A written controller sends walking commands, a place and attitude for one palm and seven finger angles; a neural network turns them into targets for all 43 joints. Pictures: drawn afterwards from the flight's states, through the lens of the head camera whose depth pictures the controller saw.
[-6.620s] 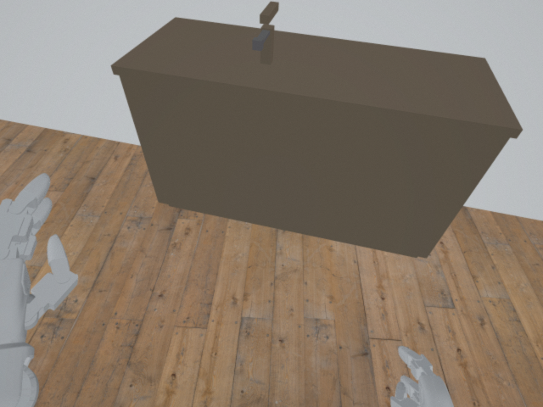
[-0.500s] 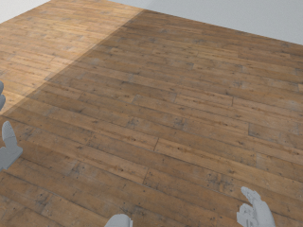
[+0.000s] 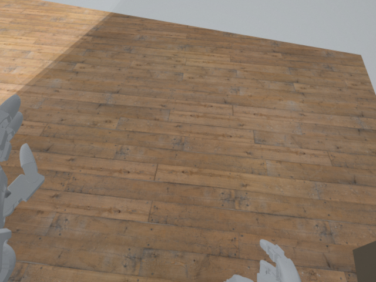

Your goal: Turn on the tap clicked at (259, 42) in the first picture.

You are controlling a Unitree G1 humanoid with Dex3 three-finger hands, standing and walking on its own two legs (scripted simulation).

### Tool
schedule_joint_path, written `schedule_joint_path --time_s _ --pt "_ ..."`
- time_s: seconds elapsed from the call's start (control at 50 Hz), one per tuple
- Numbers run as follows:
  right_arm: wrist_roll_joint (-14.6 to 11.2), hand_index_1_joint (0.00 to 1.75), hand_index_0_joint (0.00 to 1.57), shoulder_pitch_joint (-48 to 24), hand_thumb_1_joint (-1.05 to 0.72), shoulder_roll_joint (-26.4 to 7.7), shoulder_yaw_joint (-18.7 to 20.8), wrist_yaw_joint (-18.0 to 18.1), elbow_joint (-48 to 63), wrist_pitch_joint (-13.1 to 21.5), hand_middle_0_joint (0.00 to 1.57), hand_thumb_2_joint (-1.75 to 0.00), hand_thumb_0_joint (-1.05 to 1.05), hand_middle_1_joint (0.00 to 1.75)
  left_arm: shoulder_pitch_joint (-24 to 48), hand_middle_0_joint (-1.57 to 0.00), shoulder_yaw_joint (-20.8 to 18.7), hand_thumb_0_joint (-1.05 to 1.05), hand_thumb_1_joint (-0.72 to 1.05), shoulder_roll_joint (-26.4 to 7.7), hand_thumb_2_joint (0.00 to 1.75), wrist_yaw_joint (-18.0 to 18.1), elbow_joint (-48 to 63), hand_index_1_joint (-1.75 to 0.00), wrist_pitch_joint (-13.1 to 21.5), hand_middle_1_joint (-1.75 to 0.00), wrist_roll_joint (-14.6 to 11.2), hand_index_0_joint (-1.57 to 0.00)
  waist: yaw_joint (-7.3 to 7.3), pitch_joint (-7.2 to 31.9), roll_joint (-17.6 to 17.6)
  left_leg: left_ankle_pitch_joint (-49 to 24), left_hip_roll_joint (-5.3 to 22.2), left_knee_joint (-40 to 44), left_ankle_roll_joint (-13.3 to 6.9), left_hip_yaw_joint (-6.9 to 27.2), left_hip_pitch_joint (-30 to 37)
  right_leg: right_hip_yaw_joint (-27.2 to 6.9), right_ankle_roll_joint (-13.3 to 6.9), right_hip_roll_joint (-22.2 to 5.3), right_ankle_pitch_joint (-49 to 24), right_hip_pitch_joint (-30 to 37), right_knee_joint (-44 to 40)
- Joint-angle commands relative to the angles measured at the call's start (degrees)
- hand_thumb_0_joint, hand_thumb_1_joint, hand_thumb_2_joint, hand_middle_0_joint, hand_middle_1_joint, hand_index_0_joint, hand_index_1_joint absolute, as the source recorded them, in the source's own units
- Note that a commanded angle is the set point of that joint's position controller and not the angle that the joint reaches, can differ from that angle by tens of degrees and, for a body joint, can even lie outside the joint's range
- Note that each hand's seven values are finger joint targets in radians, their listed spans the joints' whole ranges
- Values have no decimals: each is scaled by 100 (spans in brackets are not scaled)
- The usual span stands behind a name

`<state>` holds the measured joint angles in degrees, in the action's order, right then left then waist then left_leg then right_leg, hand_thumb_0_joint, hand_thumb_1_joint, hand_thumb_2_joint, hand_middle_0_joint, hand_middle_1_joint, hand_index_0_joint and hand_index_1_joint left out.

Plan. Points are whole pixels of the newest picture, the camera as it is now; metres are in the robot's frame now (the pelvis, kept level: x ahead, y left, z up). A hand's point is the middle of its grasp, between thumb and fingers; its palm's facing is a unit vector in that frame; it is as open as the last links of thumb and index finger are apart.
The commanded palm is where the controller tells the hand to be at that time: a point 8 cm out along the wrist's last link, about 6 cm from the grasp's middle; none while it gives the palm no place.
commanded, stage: turn to face it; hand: left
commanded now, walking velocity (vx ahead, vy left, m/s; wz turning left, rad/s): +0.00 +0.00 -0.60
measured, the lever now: out of the picture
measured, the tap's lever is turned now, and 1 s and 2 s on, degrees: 0 0 0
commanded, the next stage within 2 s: none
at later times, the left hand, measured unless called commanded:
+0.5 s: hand (127, 180) +0.23 +0.13 +0.17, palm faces +0.15 -0.87 -0.47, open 7.4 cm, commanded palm +0.20 +0.17 +0.17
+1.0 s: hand (245, 229) +0.19 -0.04 +0.15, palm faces -0.24 -0.80 -0.55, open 7.4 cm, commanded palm +0.16 +0.05 +0.17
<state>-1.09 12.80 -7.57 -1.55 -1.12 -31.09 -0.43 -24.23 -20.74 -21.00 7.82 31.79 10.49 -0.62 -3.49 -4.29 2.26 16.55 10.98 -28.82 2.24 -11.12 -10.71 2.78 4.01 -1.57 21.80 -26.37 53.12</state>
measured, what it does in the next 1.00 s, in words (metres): walks backwards, turning right: right foot, then left foot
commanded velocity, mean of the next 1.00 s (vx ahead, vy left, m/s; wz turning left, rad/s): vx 0.00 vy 0.00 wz -0.60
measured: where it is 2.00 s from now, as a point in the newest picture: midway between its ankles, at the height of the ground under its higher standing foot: outside the picture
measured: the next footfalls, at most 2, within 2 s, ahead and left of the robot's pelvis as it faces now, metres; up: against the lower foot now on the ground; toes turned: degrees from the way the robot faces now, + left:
right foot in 0.12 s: +0.02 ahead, -0.17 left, +0.00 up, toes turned -12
left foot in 0.50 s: +0.06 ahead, +0.06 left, +0.00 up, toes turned -13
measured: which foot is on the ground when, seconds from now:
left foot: down 0.00-0.14, up 0.16-0.48, down 0.50-0.90, up 0.92-1.00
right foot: up 0.00-0.10, down 0.12-0.52, up 0.54-0.86, down 0.88-1.00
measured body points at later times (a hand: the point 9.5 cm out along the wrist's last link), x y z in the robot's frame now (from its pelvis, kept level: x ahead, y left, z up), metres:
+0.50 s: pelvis -0.04 -0.04 -0.02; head -0.01 -0.05 +0.43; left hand +0.22 +0.18 +0.19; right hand +0.04 -0.35 -0.10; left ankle +0.01 +0.07 -0.74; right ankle -0.02 -0.16 -0.74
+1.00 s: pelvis -0.13 -0.08 -0.02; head -0.08 -0.16 +0.42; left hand +0.19 +0.00 +0.18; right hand -0.14 -0.36 -0.14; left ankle -0.04 +0.05 -0.68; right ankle -0.20 -0.15 -0.74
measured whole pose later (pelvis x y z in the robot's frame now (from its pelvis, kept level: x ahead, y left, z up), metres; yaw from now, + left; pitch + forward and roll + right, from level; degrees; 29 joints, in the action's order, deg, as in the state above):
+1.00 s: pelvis -0.13 -0.08 -0.02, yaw -36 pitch +1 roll +0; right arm -1.9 8.6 -13.4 0.4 -0.3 -32.7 -0.1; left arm -28.0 -21.4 -23.3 7.1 33.8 10.3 -2.8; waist 0.5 -10.9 3.6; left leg 28.4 9.2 -63.3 5.6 -3.9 -30.6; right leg 4.7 -2.5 -0.2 19.3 -16.2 34.8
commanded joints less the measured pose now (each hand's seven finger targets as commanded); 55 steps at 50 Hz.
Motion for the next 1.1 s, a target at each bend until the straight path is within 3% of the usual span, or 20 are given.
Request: schedule_joint_path --time_s 0.0,0.08,0.12,0.14,0.18,0.24,0.44,0.46,0.5,0.52,0.62,0.72,0.8,0.84,0.86,0.88,0.9,0.94,1.0,1.08 --pt "32 30 20 -314 -90 -1192 500 80 803 466 20 -90 0 30 656 -20 -372 0 90 -892 90 38 967 -30 312 -30 -23 -20 408 573 1548 -3180 965 489 -400 168 531 761 24 277 70 265 -1243" --pt "-44 30 20 -282 -90 -1130 489 -27 892 547 20 -90 0 30 251 -20 -718 0 90 -1205 90 66 1574 -30 406 -30 -76 -20 306 1258 1171 -2841 707 -1145 -103 -47 309 565 -209 94 -1578 1885 -3147" --pt "-44 30 20 -532 -90 -863 360 26 1048 515 20 -90 0 30 -176 -20 -1353 0 90 -1868 90 193 1702 -30 531 -30 -93 -20 146 1670 -1220 1769 -414 -3344 241 37 -2288 -1785 -1175 -1596 -6511 3730 -2574" --pt "3 30 20 -643 -90 -810 251 66 1006 501 20 -90 0 30 -425 -20 -1607 0 90 -1966 90 262 1618 -30 586 -30 -140 -20 123 1733 -1304 2177 -412 -4028 276 752 -2847 -1885 -1331 -1996 -7305 3676 -2428" --pt "-98 30 20 -658 -90 -908 428 48 972 333 20 -90 0 30 -956 -20 -1762 0 90 -1920 90 210 1871 -30 497 -30 -334 -20 198 1886 -1161 1655 -277 -4509 296 1278 -3021 -2163 -1492 -1832 -5928 3711 -2414" --pt "-3 30 20 -894 -90 -793 367 87 765 58 20 -90 0 30 -1357 -20 -1866 0 90 -1545 90 239 1649 -30 560 -30 -412 -20 272 1676 -579 1048 -358 -3894 363 1064 -2684 -1528 -1419 -1419 -4837 2991 -2683" --pt "-3 30 20 -579 -90 -1135 501 255 811 -33 20 -90 0 30 -444 -20 -866 0 90 -998 90 181 1005 -30 191 -30 -213 -20 332 1042 -1091 203 -683 -277 91 765 64 -2037 -1051 -847 -1187 484 -3112" --pt "-4 30 20 -541 -90 -1177 517 306 829 -20 20 -90 0 30 -188 -20 -712 0 90 -973 90 169 1150 -30 202 -30 -198 -20 378 971 -734 47 -513 326 3 868 480 -1888 -865 -672 -903 196 -2766" --pt "77 30 20 -600 -90 -1333 537 358 1006 34 20 -90 0 30 297 -20 -653 0 90 -990 90 128 1527 -30 347 -30 -58 -20 297 715 1284 -689 1200 1220 -755 2455 663 -955 -330 326 878 -850 -562" --pt "71 30 20 -636 -90 -1162 489 347 1015 111 20 -90 0 30 373 -20 -716 0 90 -1113 90 151 1433 -30 436 -30 39 -20 205 672 1476 -732 1711 1426 -1081 2591 86 -454 -235 278 1038 -673 904" --pt "11 30 20 -638 -90 -1127 488 109 862 370 20 -90 0 30 1003 -20 -145 0 90 -727 90 127 1723 -30 420 -30 25 -20 270 230 1530 -79 1077 1295 -684 840 -620 -79 -57 -93 216 -415 1495" --pt "30 30 20 -459 -90 -1154 465 53 838 497 20 -90 0 30 548 -20 -441 0 90 -784 90 122 1097 -30 399 -30 -71 -20 366 254 1386 142 1211 1361 -571 705 -626 451 17 7 478 313 -156" --pt "5 30 20 -197 -90 -1142 496 51 853 549 20 -90 0 30 42 -20 -708 0 90 -904 90 86 890 -30 373 -30 -186 -20 328 929 1341 -1559 1094 346 -367 169 220 707 -20 232 269 846 -1779" --pt "-27 30 20 -129 -90 -1126 498 -1 836 552 20 -90 0 30 42 -20 -784 0 90 -1042 90 64 1167 -30 384 -30 -167 -20 314 1272 817 -1649 802 -674 -137 31 122 485 -171 87 -1101 1679 -3019" --pt "-52 30 20 -99 -90 -980 477 12 856 524 20 -90 0 30 -89 -20 -840 0 90 -1195 90 82 1197 -30 381 -30 -137 -20 329 1461 -315 -650 349 -1657 33 -111 -518 -314 -483 -581 -2691 2348 -3258" --pt "-51 30 20 -445 -90 -830 365 58 1064 513 20 -90 0 30 -166 -20 -1195 0 90 -1641 90 153 1358 -30 420 -30 -172 -20 194 1521 -1688 1869 -348 -2778 233 28 -2202 -1873 -1032 -1491 -5933 3305 -2817" --pt "-18 30 20 -687 -90 -803 243 96 996 504 20 -90 0 30 -331 -20 -1453 0 90 -1795 90 229 1186 -30 430 -30 -198 -20 120 1604 -1692 2128 -507 -3765 298 581 -2971 -1940 -1256 -1845 -7360 3517 -2548" --pt "-145 30 20 -692 -90 -883 372 97 1001 405 20 -90 0 30 -724 -20 -1350 0 90 -1600 90 156 1450 -30 323 -30 -380 -20 227 1618 -1679 1436 -390 -4514 318 1159 -3326 -1950 -1269 -1640 -6703 3728 -2422" --pt "-57 30 20 -919 -90 -780 301 172 785 106 20 -90 0 30 -1245 -20 -1517 0 90 -1378 90 222 1351 -30 405 -30 -402 -20 198 1544 -708 862 -409 -4126 388 1021 -3244 -1475 -1324 -1395 -5674 3620 -2612" --pt "-21 30 20 -879 -90 -932 469 271 752 -35 20 -90 0 30 -932 -20 -1349 0 90 -1270 90 245 1156 -30 408 -30 -375 -20 292 1307 -707 493 -524 -3021 366 894 -2340 -1556 -1352 -1247 -4928 2735 -2903"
